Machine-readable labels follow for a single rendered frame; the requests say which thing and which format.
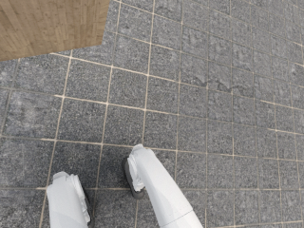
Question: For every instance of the left robot thigh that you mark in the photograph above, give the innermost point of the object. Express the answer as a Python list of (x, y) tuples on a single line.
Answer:
[(64, 203)]

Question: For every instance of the robot thigh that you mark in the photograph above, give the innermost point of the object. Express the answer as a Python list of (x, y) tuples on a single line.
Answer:
[(64, 203), (171, 207)]

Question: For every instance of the cupboard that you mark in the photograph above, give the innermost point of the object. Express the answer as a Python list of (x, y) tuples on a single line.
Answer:
[(36, 27)]

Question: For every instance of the right robot thigh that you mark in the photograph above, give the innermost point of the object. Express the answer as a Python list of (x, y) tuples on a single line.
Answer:
[(171, 207)]

